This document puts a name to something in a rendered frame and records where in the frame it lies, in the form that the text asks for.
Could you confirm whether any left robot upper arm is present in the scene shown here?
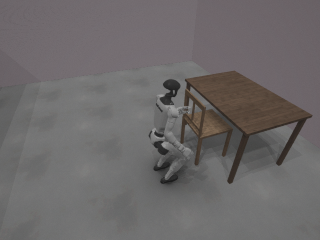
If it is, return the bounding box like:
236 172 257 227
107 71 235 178
154 94 164 112

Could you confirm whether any chair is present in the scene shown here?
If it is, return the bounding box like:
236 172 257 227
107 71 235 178
180 88 233 166

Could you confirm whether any left robot shin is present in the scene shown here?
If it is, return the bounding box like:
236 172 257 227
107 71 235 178
158 153 170 167

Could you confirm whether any robot left hand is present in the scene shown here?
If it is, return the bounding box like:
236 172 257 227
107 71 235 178
176 106 191 118

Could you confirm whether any right robot forearm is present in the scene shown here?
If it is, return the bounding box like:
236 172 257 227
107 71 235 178
167 132 185 152

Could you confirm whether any robot right hand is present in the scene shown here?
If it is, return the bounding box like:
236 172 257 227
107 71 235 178
181 147 194 160

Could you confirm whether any table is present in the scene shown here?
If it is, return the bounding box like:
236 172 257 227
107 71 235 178
185 70 313 184

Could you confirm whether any right robot upper arm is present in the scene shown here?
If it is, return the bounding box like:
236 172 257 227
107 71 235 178
164 106 179 138

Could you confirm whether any left robot foot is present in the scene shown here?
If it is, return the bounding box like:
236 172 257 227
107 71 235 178
153 162 170 171

